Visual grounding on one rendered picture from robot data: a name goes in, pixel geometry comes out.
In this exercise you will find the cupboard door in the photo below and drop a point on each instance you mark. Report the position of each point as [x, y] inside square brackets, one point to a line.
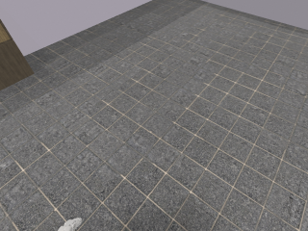
[3, 35]

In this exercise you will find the left robot hand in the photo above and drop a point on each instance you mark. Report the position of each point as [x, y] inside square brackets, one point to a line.
[71, 224]

